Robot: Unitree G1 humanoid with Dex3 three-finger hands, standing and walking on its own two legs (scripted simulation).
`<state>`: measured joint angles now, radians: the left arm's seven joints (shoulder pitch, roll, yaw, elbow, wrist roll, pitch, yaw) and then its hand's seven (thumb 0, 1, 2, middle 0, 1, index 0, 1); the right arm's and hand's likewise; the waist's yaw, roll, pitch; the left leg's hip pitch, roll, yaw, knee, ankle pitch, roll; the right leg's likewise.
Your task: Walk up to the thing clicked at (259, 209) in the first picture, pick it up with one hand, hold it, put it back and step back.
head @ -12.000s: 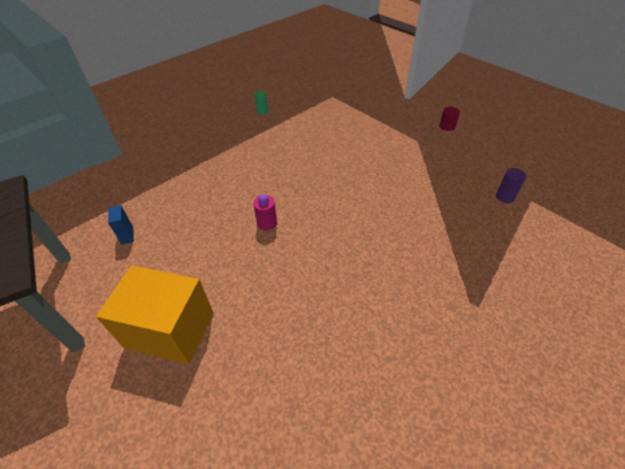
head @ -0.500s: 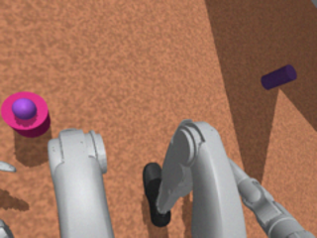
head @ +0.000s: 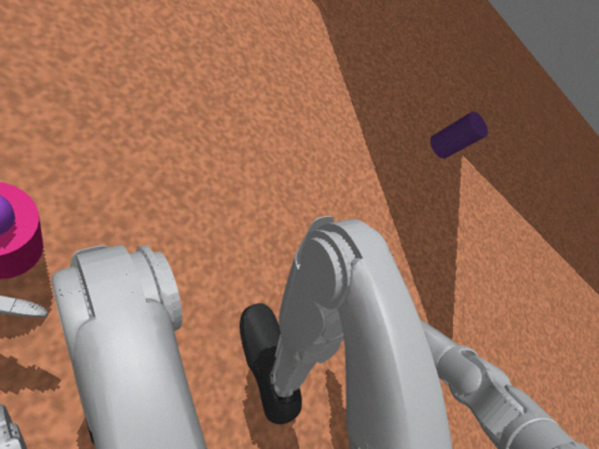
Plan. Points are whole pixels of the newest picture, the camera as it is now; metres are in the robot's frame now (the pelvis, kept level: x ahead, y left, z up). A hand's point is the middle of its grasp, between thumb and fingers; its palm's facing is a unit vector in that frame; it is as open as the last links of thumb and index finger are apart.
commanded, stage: close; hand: left
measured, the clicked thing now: out of the picture +0.40 +0.28 -0.19
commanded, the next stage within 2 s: settle in 0.76 s
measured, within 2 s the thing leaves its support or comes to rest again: leaves its support in 1.16 s
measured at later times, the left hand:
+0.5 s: hand out of the picture +0.38 +0.28 -0.17, palm faces +0.33 -0.94 +0.01, open 13.4 cm
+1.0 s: hand out of the picture +0.39 +0.29 -0.17, palm faces +0.37 -0.93 +0.00, open 11.6 cm
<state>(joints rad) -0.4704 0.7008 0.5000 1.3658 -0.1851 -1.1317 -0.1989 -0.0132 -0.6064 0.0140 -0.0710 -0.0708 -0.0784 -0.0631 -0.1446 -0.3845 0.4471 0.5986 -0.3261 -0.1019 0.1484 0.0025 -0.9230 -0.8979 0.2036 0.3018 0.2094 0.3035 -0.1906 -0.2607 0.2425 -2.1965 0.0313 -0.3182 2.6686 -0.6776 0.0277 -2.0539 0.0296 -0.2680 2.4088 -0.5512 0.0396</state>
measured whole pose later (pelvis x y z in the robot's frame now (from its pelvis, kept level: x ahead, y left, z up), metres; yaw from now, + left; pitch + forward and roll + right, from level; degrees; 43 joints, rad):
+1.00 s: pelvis +0.00 +0.00 +0.00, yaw -2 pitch +8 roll -18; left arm -0.52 0.79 0.52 1.43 -0.09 -1.20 -0.01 -0.01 -0.38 0.77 -0.61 -0.81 -0.62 -0.82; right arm -0.17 -0.39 0.51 0.57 -0.38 -0.04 0.16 0.00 -0.90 -0.90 0.20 0.30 0.21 0.30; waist -0.21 -0.30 0.32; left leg -2.18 0.04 -0.37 2.68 -0.70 0.03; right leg -2.03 0.05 -0.30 2.39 -0.55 0.05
